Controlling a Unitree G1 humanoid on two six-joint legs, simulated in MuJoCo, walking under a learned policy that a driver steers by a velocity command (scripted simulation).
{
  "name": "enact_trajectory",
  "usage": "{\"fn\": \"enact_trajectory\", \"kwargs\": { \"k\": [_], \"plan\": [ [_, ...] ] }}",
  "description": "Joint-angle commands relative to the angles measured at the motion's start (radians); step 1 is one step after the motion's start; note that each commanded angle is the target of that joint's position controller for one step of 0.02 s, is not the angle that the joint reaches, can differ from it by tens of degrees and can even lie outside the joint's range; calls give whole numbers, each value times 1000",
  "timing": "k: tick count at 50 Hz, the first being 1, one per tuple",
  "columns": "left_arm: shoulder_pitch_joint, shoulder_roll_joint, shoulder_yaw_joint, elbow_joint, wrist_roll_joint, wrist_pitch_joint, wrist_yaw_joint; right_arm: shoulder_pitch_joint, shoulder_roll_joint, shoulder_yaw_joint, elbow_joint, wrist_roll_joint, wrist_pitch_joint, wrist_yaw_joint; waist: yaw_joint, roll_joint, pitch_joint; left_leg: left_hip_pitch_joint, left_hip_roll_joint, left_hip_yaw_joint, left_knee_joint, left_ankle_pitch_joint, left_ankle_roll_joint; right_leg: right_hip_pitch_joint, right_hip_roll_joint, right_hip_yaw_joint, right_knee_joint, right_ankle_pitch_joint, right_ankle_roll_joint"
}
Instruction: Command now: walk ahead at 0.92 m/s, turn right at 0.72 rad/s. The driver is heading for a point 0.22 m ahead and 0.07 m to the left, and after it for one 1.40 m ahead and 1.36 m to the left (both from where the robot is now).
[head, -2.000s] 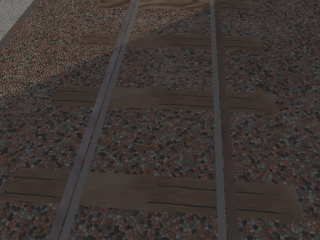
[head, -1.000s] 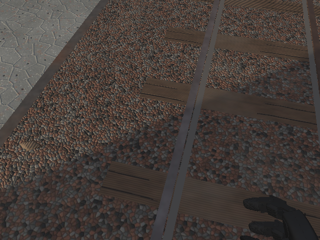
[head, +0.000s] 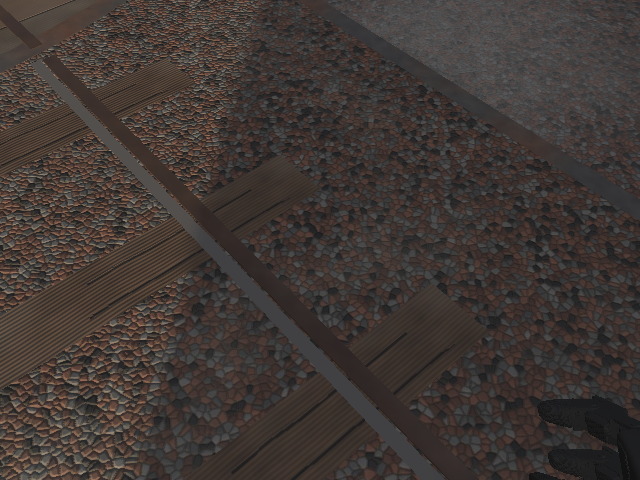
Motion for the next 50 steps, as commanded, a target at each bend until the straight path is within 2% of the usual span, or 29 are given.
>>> {"fn": "enact_trajectory", "kwargs": {
  "k": [1, 2, 3, 4, 5, 6, 7, 8, 10, 13, 16, 19, 20, 21, 22, 23, 25, 28, 33, 36, 39, 40, 41, 42, 43, 44, 45, 46, 50],
  "plan": [
    [-118, 169, 34, -66, 12, -22, 2, 462, -209, -90, 77, -14, -16, -38, -310, 19, -216, 721, -44, 78, -1, -121, 46, -318, -129, 37, 496, 925, 2],
    [-116, 21, -3, -103, 2, -33, 10, 603, -280, -107, 97, -50, -28, -52, -324, 212, -313, 917, 213, -244, -62, -326, 98, -532, -34, -47, 873, 356, 33],
    [17, -15, -22, -146, -20, -32, 11, 490, -339, -123, 95, -46, -26, -36, -173, 503, -398, 969, 400, -805, -257, -110, 227, -734, 48, -118, 1055, -35, 66],
    [-35, 54, -18, -99, 14, -11, 28, 365, -221, -106, 61, -30, -22, -21, -165, 241, -258, 859, 361, -681, -213, -63, 242, -806, -67, -126, 1085, 32, 60],
    [-116, 60, -17, -94, 23, -3, 22, 319, -136, -85, 66, -18, -25, -11, -173, 96, -158, 723, 311, -480, -180, 150, 243, -781, -97, -146, 1043, 89, 74],
    [-171, 46, -19, -106, 27, 3, 13, 313, -97, -73, 91, -23, -26, -6, -162, 32, -105, 639, 263, -344, -175, 344, 226, -770, -116, -157, 991, 91, 83],
    [-242, 32, -17, -153, -56, 1, 16, 281, -83, -74, 82, 28, -55, -8, -178, 110, -63, 625, 199, -214, -207, 465, 211, -788, -167, -140, 963, 54, 103],
    [-241, 37, -21, -166, -67, 4, 10, 276, -95, -76, 109, 38, -71, -11, -152, 167, -58, 603, 206, -195, -209, 519, 222, -788, -181, -129, 916, 43, 112],
    [-260, 9, -31, -179, -42, 17, 5, 238, -88, -77, 130, 47, -77, -12, -112, 110, -24, 522, 187, -118, -244, 535, 214, -761, -192, -146, 696, 44, 131],
    [-310, -37, -58, -188, -15, 3, -20, 167, -181, -103, 128, 53, -60, -29, -97, 106, -62, 364, 108, 46, -302, 529, 194, -517, -166, -254, 304, 349, 148],
    [-341, 4, -45, -183, -6, 3, -39, 195, -199, -110, 155, 65, -62, -33, -94, 108, -101, 399, 122, 64, -272, 462, 171, -382, -149, -234, 178, 537, 118],
    [-252, 57, -13, -141, 19, 5, -21, 215, -182, -104, 178, 68, -53, -33, -34, 60, -141, 416, 71, 107, -57, 486, 120, -204, -115, -262, 78, 624, 59],
    [-220, 116, 5, -139, 25, 8, -6, 247, -160, -95, 176, 48, -50, -33, -27, -16, -175, 350, 7, 150, 120, 324, 72, -93, -192, -196, 91, 964, 22],
    [-203, 142, -5, -157, 57, 17, 10, 368, -81, -61, 173, 22, -46, -22, -75, -239, -307, 118, -98, 135, 517, -455, -1, 152, -494, 139, 139, 1445, -186],
    [-193, 43, -35, -145, 35, 19, 3, 445, -92, -53, 212, 38, -31, -6, -78, -211, -483, 107, -79, -33, 633, -659, -12, 196, -559, 247, 137, 1400, -272],
    [-249, 14, -39, -149, 14, 21, -5, 401, -140, -65, 217, 61, -14, -3, -75, -125, -398, 67, -47, -59, 650, -645, -19, 111, -517, 178, 107, 1226, -241],
    [-345, -21, -50, -141, 4, 15, -6, 278, -132, -70, 202, 57, 19, -29, -93, -21, -232, 57, -3, -46, 554, -580, -36, -107, -458, 66, 44, 975, -153],
    [-416, 72, -11, -130, 26, 37, 18, 304, -135, -84, 198, 47, 68, -52, -153, -102, -164, 186, -21, 43, 488, -483, -69, -346, -428, -46, -50, 825, -133],
    [-444, 42, -1, -119, 15, 57, 67, 240, -87, -84, 156, 48, 98, -48, -143, -105, -158, 204, 20, 74, 408, -323, -38, -393, -440, -171, -118, 514, -111],
    [-446, 51, 10, -106, 7, 63, 75, 215, -101, -91, 131, 45, 103, -32, -145, -120, -152, 243, 22, 96, 304, -291, -4, -365, -457, -226, -106, 474, -81],
    [-454, 60, 21, -93, -22, 71, 75, 271, -108, -106, 143, 40, 103, -8, -182, -95, -150, 351, -15, 147, 80, -207, 53, -347, -450, -298, 0, 414, -5],
    [-424, 32, 20, -78, -33, 77, 73, 302, -130, -120, 156, 31, 103, -5, -183, -23, -120, 401, -37, 115, -27, -157, 92, -394, -397, -351, 120, 282, 56],
    [-370, -2, 18, -68, -17, 88, 69, 311, -218, -144, 139, 25, 99, -17, -157, 215, -38, 439, 117, -158, -189, 65, 173, -576, -281, -447, 374, 61, 156],
    [-473, -3, 16, -145, 12, 83, 73, 302, -329, -158, 102, 3, 82, -20, -162, 391, 1, 452, 288, -539, -282, 185, 351, -833, -105, -346, 580, -187, 210],
    [-536, 19, 22, -159, 18, 77, 73, 291, -291, -154, 91, -21, 58, -17, -185, 276, -45, 449, 279, -524, -308, 87, 370, -857, -120, -206, 712, -169, 188],
    [-515, 34, 30, -150, 0, 74, 72, 241, -267, -151, 81, -10, 41, -20, -147, 229, -50, 451, 220, -445, -294, 38, 311, -854, -137, -167, 726, -64, 168],
    [-471, 46, 37, -118, 0, 73, 77, 183, -238, -150, 66, 19, 40, -28, -115, 151, -62, 455, 174, -376, -264, 16, 251, -840, -155, -160, 714, 21, 168],
    [-459, 54, 41, -107, 7, 72, 81, 156, -214, -143, 54, 41, 46, -37, -110, 138, -80, 453, 159, -344, -242, 48, 226, -822, -159, -157, 696, 69, 176],
    [-466, 4, 28, -109, -8, 53, 64, 198, -185, -139, 31, 44, 67, -64, -116, 124, -151, 494, 92, -315, -196, 162, 217, -749, -108, -150, 602, 157, 208]
  ]
}}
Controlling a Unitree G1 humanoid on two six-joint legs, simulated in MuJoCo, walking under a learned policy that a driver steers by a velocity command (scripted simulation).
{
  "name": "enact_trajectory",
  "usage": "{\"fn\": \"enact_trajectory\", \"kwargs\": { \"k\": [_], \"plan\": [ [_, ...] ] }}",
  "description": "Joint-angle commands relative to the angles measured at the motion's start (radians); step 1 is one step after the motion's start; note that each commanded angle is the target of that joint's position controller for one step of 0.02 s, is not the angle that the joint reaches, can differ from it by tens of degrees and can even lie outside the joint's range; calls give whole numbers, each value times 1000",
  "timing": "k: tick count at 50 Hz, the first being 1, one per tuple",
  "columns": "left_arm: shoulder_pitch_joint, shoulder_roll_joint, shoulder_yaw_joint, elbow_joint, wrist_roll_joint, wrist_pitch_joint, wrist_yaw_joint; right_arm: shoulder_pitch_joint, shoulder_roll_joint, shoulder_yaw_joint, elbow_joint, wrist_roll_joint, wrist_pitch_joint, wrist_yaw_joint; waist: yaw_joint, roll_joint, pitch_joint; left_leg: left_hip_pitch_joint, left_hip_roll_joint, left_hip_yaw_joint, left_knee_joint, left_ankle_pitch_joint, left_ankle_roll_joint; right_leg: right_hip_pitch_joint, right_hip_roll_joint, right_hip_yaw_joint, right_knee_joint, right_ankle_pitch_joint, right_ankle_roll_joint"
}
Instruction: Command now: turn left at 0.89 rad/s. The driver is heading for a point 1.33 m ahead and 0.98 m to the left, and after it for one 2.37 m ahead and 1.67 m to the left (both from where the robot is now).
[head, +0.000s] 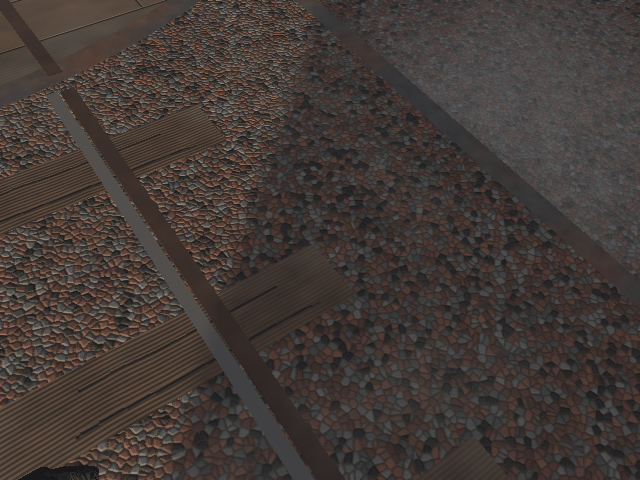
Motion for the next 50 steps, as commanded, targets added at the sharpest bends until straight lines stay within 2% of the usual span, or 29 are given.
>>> {"fn": "enact_trajectory", "kwargs": {
  "k": [1, 4, 9, 12, 13, 14, 15, 16, 17, 18, 19, 21, 24, 28, 30, 33, 34, 35, 36, 37, 38, 39, 40, 41, 43, 45, 48, 49, 50],
  "plan": [
    [-47, 44, 6, -71, -10, -26, -6, -44, -169, -49, -105, 10, -7, -24, 25, 126, -170, 242, 194, -306, -122, 318, 127, -75, 14, 54, -100, 50, 21],
    [-66, 44, 1, -75, -14, -35, -17, -48, -185, -60, -130, 11, 7, -30, 15, 157, -164, 239, 175, -363, -111, 263, 126, -25, 33, 71, -247, 59, 35],
    [-38, 76, 7, -72, -22, -52, -37, -76, -193, -69, -171, 11, 22, -20, 8, 201, -165, 206, 152, -472, -86, 310, 124, 105, 47, 88, -407, 45, 27],
    [39, 102, 22, -54, -25, -63, -48, -131, -187, -69, -198, 24, 28, -13, 44, 203, -167, 155, 102, -500, -48, 278, 89, 277, 29, 70, -626, 133, 3],
    [77, 118, 31, -42, -24, -63, -47, -142, -167, -61, -208, 28, 30, -11, 56, 170, -175, 87, 58, -474, -4, 159, 56, 399, -25, 74, -724, 244, -15],
    [70, 159, 39, -51, -13, -54, -42, -54, -103, -44, -194, 18, 34, -6, 4, -5, -224, -21, -36, -356, 163, -220, 12, 550, -212, 223, -731, 304, -90],
    [53, 198, 40, -58, 23, -41, -39, -18, -107, -44, -220, 21, 28, -1, -38, -255, -186, -220, -158, -163, 369, -453, -43, 567, -384, 445, -743, 496, -248],
    [28, 161, 36, -78, 34, -44, -38, -23, -203, -68, -214, 7, 17, 7, -24, -229, -145, -302, -62, -125, 568, -407, -89, 517, -462, 474, -759, 485, -318],
    [-14, 106, 22, -100, 23, -42, -28, -29, -243, -82, -191, 12, 18, 11, -21, -159, -120, -297, -21, -96, 639, -326, -104, 481, -400, 351, -746, 413, -291],
    [-40, 80, 14, -109, 13, -35, -18, -28, -229, -83, -173, 12, 27, 11, -21, -113, -96, -300, -4, -76, 682, -256, -117, 458, -326, 248, -735, 331, -247],
    [-43, 73, 9, -114, 2, -29, -7, -25, -204, -75, -171, 9, 35, 12, -11, -105, -83, -323, 6, -54, 742, -204, -128, 454, -297, 189, -734, 317, -233],
    [-9, 88, 6, -106, 6, -18, 6, -56, -151, -53, -197, 20, 36, 23, 14, -112, -56, -356, 43, 22, 737, -153, -145, 454, -274, 89, -752, 376, -241],
    [75, 121, 14, -93, 17, -9, 7, -133, -120, -36, -239, 23, 29, 27, 75, -137, -85, -397, 97, 67, 622, -137, -168, 570, -312, 36, -753, 461, -273],
    [68, 168, 32, -99, 10, -4, -13, -134, -96, -24, -251, 14, 28, 40, 73, -147, -120, -276, 131, 110, 445, -122, -155, 566, -346, -71, -742, 519, -261],
    [46, 182, 39, -105, 0, -7, -27, -116, -101, -28, -242, 15, 36, 47, 58, -155, -119, -178, 120, 150, 350, -106, -134, 521, -350, -133, -728, 516, -236],
    [56, 188, 47, -98, -29, -20, -51, -104, -113, -42, -240, 18, 59, 56, 41, -158, -117, -82, 102, 184, 193, -93, -85, 527, -380, -175, -660, 496, -191],
    [50, 180, 47, -95, -40, -22, -55, -73, -113, -49, -230, 18, 63, 59, 15, -144, -123, -15, 84, 198, 96, -47, -59, 514, -376, -203, -599, 476, -158],
    [76, 149, 42, -81, -47, -24, -60, -13, -131, -65, -207, 15, 63, 51, -14, -92, -141, 110, 51, 190, -6, 38, -22, 456, -341, -251, -476, 425, -106],
    [120, 111, 32, -76, -27, -27, -66, 79, -227, -101, -187, 14, 57, 34, -41, 96, -153, 332, 116, 21, -81, 377, 46, 241, -255, -305, -231, 217, -27],
    [92, 46, 6, -148, 27, -32, -69, 68, -361, -119, -219, 9, 44, 22, 17, 413, -169, 491, 351, -385, -37, 778, 217, -121, -106, -268, 77, -341, 55],
    [21, 86, 13, -168, 24, -40, -62, 110, -298, -106, -221, -15, 2, 43, -67, 269, -323, 473, 400, -508, -125, 341, 324, -181, -79, -36, 204, -322, 37],
    [-31, 116, 19, -181, -12, -53, -64, 126, -256, -90, -191, 3, -26, 51, -68, 183, -254, 442, 354, -487, -210, -142, 280, -227, -103, 5, 189, -214, -10],
    [-42, 128, 26, -180, -26, -65, -65, 97, -225, -78, -179, 25, -39, 49, -46, 135, -171, 366, 324, -484, -263, -456, 237, -241, -118, 15, 125, -125, -41],
    [-38, 147, 33, -169, -21, -72, -64, 53, -203, -62, -183, 31, -42, 45, -20, 128, -112, 297, 306, -471, -288, -510, 215, -217, -121, 17, 63, -70, -47],
    [-18, 145, 34, -154, -10, -93, -73, -7, -194, -48, -201, 13, -46, 25, 16, 160, -83, 209, 242, -400, -311, -457, 189, -122, -93, 8, -45, 49, -37],
    [-24, 122, 27, -139, -8, -114, -78, 16, -193, -44, -190, 6, -56, 10, 10, 143, -82, 206, 211, -360, -303, -352, 179, -85, -65, 2, -162, 139, -22],
    [-58, 90, 11, -142, -17, -126, -84, 49, -205, -46, -171, 16, -60, 2, -1, 167, -55, 146, 172, -331, -284, -292, 173, -5, -21, -1, -324, 190, 7],
    [7, 66, -13, -106, 75, -57, -104, 72, -251, -56, -131, -47, -32, 40, -13, 223, -76, 111, 104, -300, -274, -336, 152, 36, -27, -77, -268, 152, 32],
    [5, 68, -13, -115, 66, -32, -108, 66, -226, -50, -137, -44, -22, 59, -13, 219, -44, 73, 93, -295, -276, -341, 153, 45, -31, -88, -286, 136, 49]
  ]
}}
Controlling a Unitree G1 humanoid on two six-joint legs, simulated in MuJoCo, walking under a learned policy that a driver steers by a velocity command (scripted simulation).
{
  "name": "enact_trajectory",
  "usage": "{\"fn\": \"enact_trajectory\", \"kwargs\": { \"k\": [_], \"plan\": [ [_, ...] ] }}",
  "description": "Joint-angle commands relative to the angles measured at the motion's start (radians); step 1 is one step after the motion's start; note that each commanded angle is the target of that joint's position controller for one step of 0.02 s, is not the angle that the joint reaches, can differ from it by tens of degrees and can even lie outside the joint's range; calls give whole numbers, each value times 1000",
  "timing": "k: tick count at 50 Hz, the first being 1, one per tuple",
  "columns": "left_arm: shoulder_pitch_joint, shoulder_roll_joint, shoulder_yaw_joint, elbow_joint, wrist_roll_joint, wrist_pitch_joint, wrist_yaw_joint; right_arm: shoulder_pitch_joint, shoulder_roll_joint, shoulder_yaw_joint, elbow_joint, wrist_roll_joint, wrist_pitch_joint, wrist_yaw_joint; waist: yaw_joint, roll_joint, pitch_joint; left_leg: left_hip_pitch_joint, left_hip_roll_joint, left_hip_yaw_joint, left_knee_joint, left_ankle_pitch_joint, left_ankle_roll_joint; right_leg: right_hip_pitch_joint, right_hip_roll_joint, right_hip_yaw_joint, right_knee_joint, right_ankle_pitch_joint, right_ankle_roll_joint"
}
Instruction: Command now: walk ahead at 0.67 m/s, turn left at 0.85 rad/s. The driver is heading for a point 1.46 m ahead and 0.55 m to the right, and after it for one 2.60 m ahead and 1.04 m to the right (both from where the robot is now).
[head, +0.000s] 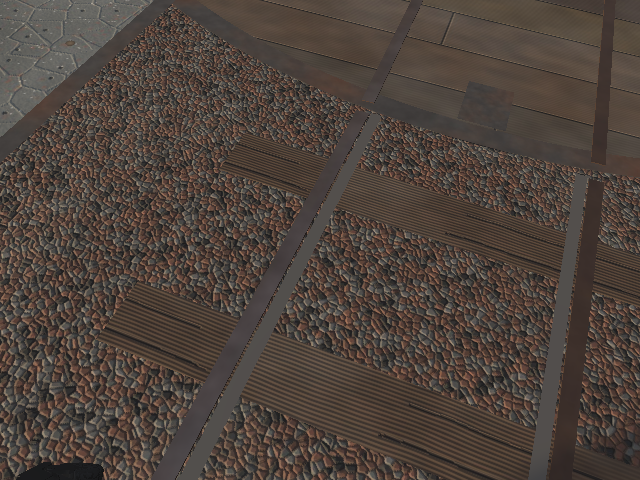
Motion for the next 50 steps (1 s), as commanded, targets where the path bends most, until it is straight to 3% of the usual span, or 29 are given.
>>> {"fn": "enact_trajectory", "kwargs": {
  "k": [1, 5, 7, 8, 9, 10, 11, 12, 13, 16, 20, 24, 26, 27, 28, 29, 30, 31, 32, 33, 35, 37, 40, 41, 44, 46, 47, 49, 50],
  "plan": [
    [-78, 38, -15, -74, 22, 44, -17, -27, -194, -57, -45, -23, 7, 38, -18, 220, 28, -77, 105, -201, -193, -300, 145, 21, 18, -90, -50, -3, 46],
    [-40, 64, -19, -82, 1, 23, -8, -37, -174, -42, -25, -19, -23, 38, 0, 215, 28, -85, 189, -252, -208, -302, 138, 181, -34, -103, -166, 3, -22],
    [107, 90, -8, -43, 9, 11, 4, -75, -156, -32, -14, -22, -34, 27, 87, 153, 27, -117, 182, -211, -119, -231, 120, 346, -26, -124, -237, -47, -75],
    [297, 123, 6, 17, 17, -1, 14, -92, -120, -20, -11, -31, -40, 20, 174, 44, -26, -180, 114, -118, 139, -30, 102, 528, -18, -82, -263, -157, -92],
    [474, 244, 29, 50, 34, -9, 26, -128, -43, 5, -55, -20, -56, 14, 239, -267, -87, -352, -5, 48, 579, 23, 53, 669, -219, 310, -447, -552, -157],
    [425, 256, 30, 51, 11, -4, 7, -136, -40, 10, -99, -21, -66, 13, 164, -393, -16, -633, -116, 74, 733, -232, 17, 687, -320, 820, -679, -699, -218],
    [297, 174, 13, 17, -5, 2, -3, -134, -86, 8, -65, -43, -62, 13, 91, -158, 54, -713, -11, 75, 827, -123, 19, 655, -329, 774, -625, -688, -260],
    [279, 129, 3, 5, -14, -2, -7, -158, -113, 4, -47, -58, -66, 21, 85, -59, 40, -668, 37, 94, 812, -45, 5, 604, -289, 646, -578, -578, -266],
    [301, 105, -6, 17, -11, -8, -6, -184, -120, 4, -42, -64, -70, 29, 81, -20, 38, -612, 67, 98, 761, -13, -11, 550, -235, 537, -578, -484, -258],
    [381, 71, -19, 75, -25, -28, 13, -249, -76, 30, -60, -75, -57, 46, 82, -105, 85, -556, 88, 135, 625, 27, -67, 478, -137, 408, -635, -271, -275],
    [438, 80, -9, 108, -30, -24, 27, -417, -40, 60, -104, -56, -56, 57, 117, -68, 108, -533, 50, 203, 392, 105, -107, 465, -93, 331, -647, 26, -298],
    [495, 95, -1, 150, -34, -20, 33, -542, -17, 77, -144, -38, -66, 54, 156, -105, 82, -370, -1, 247, 203, 183, -93, 466, -105, 317, -604, 407, -282],
    [450, 115, 2, 149, -38, -23, 36, -464, -44, 65, -124, -33, -72, 38, 95, -102, 24, -153, -31, 240, 126, 177, -64, 437, -101, 285, -503, 681, -238],
    [437, 141, 8, 149, -40, -27, 35, -346, -85, 46, -86, -35, -74, 22, 40, -90, -61, 35, -55, 245, 128, 123, -44, 408, -88, 263, -365, 844, -213],
    [385, 169, 15, 136, -42, -34, 29, -151, -122, 25, -31, -31, -76, 2, -70, -77, -158, 283, -15, 212, 115, 125, -24, 316, -58, 244, -145, 833, -186],
    [352, 138, 9, 111, -43, -49, 22, 47, -191, -7, 9, -45, -77, -24, -157, -21, -275, 527, 140, 71, 116, -100, -1, 163, 0, 212, 119, 593, -177],
    [419, -35, -28, 76, -64, -52, 30, 131, -250, -26, 26, -86, -76, -35, -112, 224, -414, 743, 468, -368, 13, -510, 62, -81, 94, 118, 441, -231, -171],
    [397, 29, -29, 50, -61, -32, 32, 58, -236, -28, 20, -68, -64, -31, -80, 253, -392, 624, 512, -656, -145, -688, 98, -177, 64, 59, 575, -219, -179],
    [316, 63, -20, 54, -38, -15, 30, -43, -145, -13, 17, -59, -61, -29, -57, 156, -202, 476, 451, -500, -152, -610, 90, -225, -2, 36, 580, -114, -178],
    [275, 54, -21, 57, -20, -5, 18, -69, -87, -1, 32, -56, -65, -23, -41, 75, -99, 357, 412, -340, -154, -414, 86, -219, -37, 24, 552, -71, -172],
    [230, 15, -25, 46, -1, 19, -6, -54, -49, 11, 77, -54, -79, -21, -1, 79, 7, 207, 345, -125, -200, -175, 62, -198, -79, 16, 522, -64, -155],
    [167, -23, -38, 6, 1, 46, -22, -25, -15, 17, 124, -30, -100, -9, 21, 112, 58, 166, 334, 3, -235, -35, 45, -239, -117, 7, 502, -60, -147],
    [47, -33, -55, -71, 5, 58, -43, -26, -6, 21, 158, -19, -118, 2, 50, 97, 95, 137, 302, 212, -273, 222, 16, -297, -124, -34, 466, 43, -142],
    [16, -33, -62, -99, 1, 57, -50, -53, -25, 17, 160, -23, -124, 1, 70, 118, 107, 103, 292, 273, -293, 269, 10, -278, -127, -43, 406, 96, -142],
    [-102, -13, -77, -142, -3, 53, -73, -52, -67, 9, 181, -25, -131, -3, 66, 44, 159, 54, 231, 444, -345, 460, -20, -126, -79, -174, 124, 220, -172],
    [-119, -3, -80, -140, -3, 48, -74, 13, -120, 0, 199, -24, -129, -9, 65, 39, 127, 136, 236, 484, -261, 934, -30, 0, 7, -265, 33, 223, -210],
    [-70, 19, -73, -122, -6, 47, -68, 25, -158, -9, 197, -25, -118, -14, 97, 70, 79, 201, 249, 486, -167, 1154, -37, 60, 48, -283, 21, 184, -226],
    [199, 89, -43, -48, -8, 41, -46, -20, -224, -26, 175, -31, -82, -26, 250, 123, -80, 202, 293, 462, 205, 1366, -30, 353, 108, -253, 16, 77, -268],
    [431, 143, -11, 27, -5, 39, -25, -62, -222, -26, 152, -35, -67, -24, 344, 99, -181, 70, 291, 438, 515, 1234, -24, 639, 120, -185, -52, 52, -305]
  ]
}}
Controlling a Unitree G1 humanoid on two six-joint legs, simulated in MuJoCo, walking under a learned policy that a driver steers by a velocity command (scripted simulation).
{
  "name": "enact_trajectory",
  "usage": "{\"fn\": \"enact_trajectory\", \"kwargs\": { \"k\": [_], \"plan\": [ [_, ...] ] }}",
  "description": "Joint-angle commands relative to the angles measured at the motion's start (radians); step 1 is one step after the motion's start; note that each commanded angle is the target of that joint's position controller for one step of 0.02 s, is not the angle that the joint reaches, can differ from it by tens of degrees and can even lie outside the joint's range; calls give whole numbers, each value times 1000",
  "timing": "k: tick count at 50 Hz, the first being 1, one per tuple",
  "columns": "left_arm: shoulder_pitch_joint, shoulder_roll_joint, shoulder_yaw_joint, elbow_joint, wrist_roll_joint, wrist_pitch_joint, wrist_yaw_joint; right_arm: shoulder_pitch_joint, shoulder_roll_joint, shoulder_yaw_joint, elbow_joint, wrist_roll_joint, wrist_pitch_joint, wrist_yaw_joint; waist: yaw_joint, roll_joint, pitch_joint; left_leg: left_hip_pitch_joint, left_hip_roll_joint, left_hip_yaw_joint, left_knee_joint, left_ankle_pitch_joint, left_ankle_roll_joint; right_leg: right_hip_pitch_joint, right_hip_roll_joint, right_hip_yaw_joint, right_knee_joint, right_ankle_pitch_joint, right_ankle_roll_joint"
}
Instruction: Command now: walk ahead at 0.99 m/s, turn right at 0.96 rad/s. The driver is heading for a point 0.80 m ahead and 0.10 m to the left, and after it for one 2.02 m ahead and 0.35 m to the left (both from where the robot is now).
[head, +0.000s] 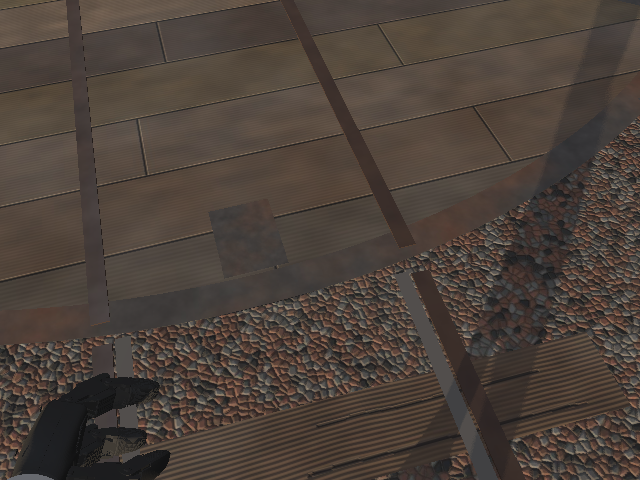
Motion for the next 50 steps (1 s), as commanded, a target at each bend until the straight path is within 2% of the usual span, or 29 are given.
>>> {"fn": "enact_trajectory", "kwargs": {
  "k": [1, 2, 3, 4, 5, 6, 9, 14, 16, 18, 20, 22, 23, 24, 26, 27, 29, 33, 35, 36, 40, 41, 42, 43, 44, 45, 46, 47, 50],
  "plan": [
    [568, 204, 96, 153, -9, 12, 58, -180, -187, -41, -134, -20, 6, 9, 301, -22, -193, -650, 74, -85, 883, 495, 81, 915, 29, 162, -58, -137, -82],
    [445, 322, 113, 103, 11, 31, 69, -99, -76, -10, -223, -17, -6, 16, 130, -231, -232, -1002, -46, -155, 1256, -67, 30, 1063, -198, 650, -136, -16, -200],
    [494, 332, 127, 69, 6, 38, 72, -193, -150, -13, -296, -5, -32, 13, 205, -120, -382, -1138, -44, -364, 1282, 16, 38, 1149, -272, 921, -356, -236, -294],
    [471, 287, 122, 83, -2, 33, 82, -260, -162, -7, -306, -5, -48, 12, 181, -6, -237, -1171, 12, -391, 1175, 89, 46, 1013, -274, 928, -468, -311, -251],
    [435, 233, 109, 94, -4, 21, 88, -269, -159, -2, -293, -8, -51, 10, 122, 81, -95, -1120, 52, -380, 1061, 131, 44, 823, -239, 844, -493, -250, -210],
    [401, 209, 100, 98, -6, 4, 95, -273, -143, 5, -287, -24, -38, 9, 76, 108, -44, -1041, 77, -383, 991, 112, 32, 675, -186, 754, -489, -150, -189],
    [372, 146, 73, 97, -17, -37, 91, -258, -115, 13, -288, -46, 24, 15, 3, 114, 12, -880, 113, -361, 771, 42, -13, 387, -81, 577, -520, -22, -176],
    [441, 110, 65, 148, -36, -86, 71, -471, -14, 52, -348, -5, 10, 50, 96, 48, 44, -674, 71, -244, 264, 641, 48, 312, -11, 386, -633, 259, -73],
    [490, 127, 64, 174, -38, -100, 67, -502, -35, 44, -344, 13, 9, 48, 130, 12, 44, -695, 57, -234, 171, 715, 98, 479, -66, 361, -645, 403, -37],
    [514, 159, 68, 200, -19, -99, 78, -510, -81, 25, -337, 7, 6, 42, 128, 5, 15, -710, 3, -208, 114, 621, 146, 677, -101, 314, -584, 662, 1],
    [500, 208, 78, 208, 15, -83, 97, -353, -142, -5, -287, 13, 5, 37, 35, -54, -96, -595, -85, -189, 141, 441, 179, 810, -143, 265, -374, 1028, 36],
    [393, 203, 78, 193, 49, -54, 115, 69, -204, -43, -157, 25, 21, 15, -195, -42, -244, -217, -86, -217, 160, 279, 221, 657, -120, 172, 172, 1028, 63],
    [451, 87, 49, 140, 17, -63, 103, 150, -323, -83, -140, 4, 28, 6, -144, 234, -325, 77, 132, -650, 178, 42, 376, 251, 27, 131, 706, 397, 135],
    [490, 38, 24, 118, 9, -91, 81, 69, -280, -76, -130, 8, 37, 25, -46, 361, -366, 145, 248, -1185, -99, -47, 454, -17, 144, 209, 823, -311, 151],
    [316, 92, 9, 79, 24, -109, 84, -85, -175, -62, -153, 20, 30, 38, -23, 36, -156, -98, 225, -1028, -154, -62, 425, -87, -9, 283, 724, -163, 131],
    [261, 87, 4, 59, 35, -108, 81, -79, -142, -53, -134, 19, 28, 36, -3, -24, -84, -235, 180, -939, -172, 13, 394, -49, -40, 268, 630, -162, 134],
    [244, 56, -12, 21, 60, -80, 74, -78, -119, -38, -99, 19, 17, 27, 68, 4, 2, -423, 101, -831, -201, 106, 377, -2, -73, 257, 512, -205, 168],
    [118, 14, -46, -62, 34, -67, 65, -101, -179, -55, -101, 28, -2, 27, 93, 29, 80, -648, 10, -635, -207, 817, 350, 132, -49, 140, 135, -101, 234],
    [66, -18, -57, -79, 18, -69, 62, -76, -176, -65, -90, 39, 8, 33, 51, 64, 17, -671, -67, -555, -146, 949, 256, 292, 16, 92, -50, 128, 225],
    [-4, 10, -32, -105, -15, -108, 78, -48, -145, -63, -123, 98, -3, 7, 1, 16, -11, -673, -64, -637, -136, 750, 223, 352, 71, 169, -176, 180, 235],
    [83, 88, 25, -107, -28, -118, 119, -83, -179, -80, -125, 82, 24, -23, 79, 123, -137, -532, -109, -685, 124, 711, 107, 583, 69, 227, -366, 361, 220],
    [239, 97, 35, -73, -12, -113, 123, -128, -148, -74, -156, 75, 32, -23, 158, 138, -236, -579, -152, -659, 334, 671, 61, 767, 9, 250, -341, 440, 194],
    [407, 128, 38, -35, 1, -97, 125, -98, -29, -40, -197, 40, 44, -24, 178, -3, -394, -723, -204, -565, 675, 47, 16, 1014, -252, 438, -190, 766, 109],
    [420, 116, 21, -51, 38, -82, 112, 139, 7, -15, -208, 52, 47, -16, 79, -268, -589, -850, -229, -573, 969, -369, 1, 1179, -556, 783, -139, 1076, -73],
    [346, 139, 48, -43, 1, -62, 103, 191, -83, -19, -208, 66, 64, -6, 54, -249, -629, -905, -97, -523, 1158, -236, -23, 1121, -613, 880, -192, 732, -178],
    [246, 66, 41, -78, -10, -46, 111, 67, -133, -36, -224, 76, 80, -12, 69, -142, -501, -973, -36, -461, 1138, -127, -34, 992, -495, 753, -268, 391, -150],
    [187, 12, 25, -77, -16, -31, 120, -44, -171, -56, -243, 73, 95, -24, 72, -40, -337, -992, -6, -408, 1083, -42, -45, 817, -402, 587, -316, 303, -87],
    [150, 3, 19, -71, -13, -23, 124, -90, -174, -66, -262, 71, 108, -33, 53, -31, -234, -967, 15, -398, 1045, -17, -56, 672, -347, 490, -351, 335, -58],
    [113, 44, 47, -12, -4, -28, 121, -160, -64, -42, -327, 63, 116, -28, 24, -82, -91, -874, 58, -348, 788, 7, -48, 435, -292, 286, -444, 438, -32]
  ]
}}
